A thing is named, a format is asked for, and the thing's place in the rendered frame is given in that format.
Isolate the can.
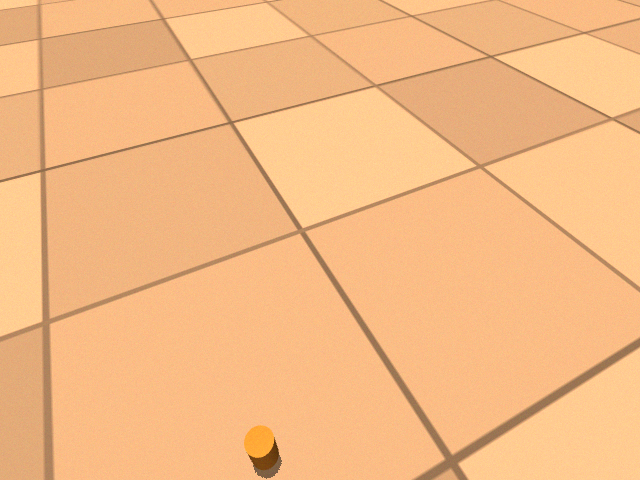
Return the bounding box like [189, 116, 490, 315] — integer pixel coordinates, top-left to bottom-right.
[244, 425, 279, 470]

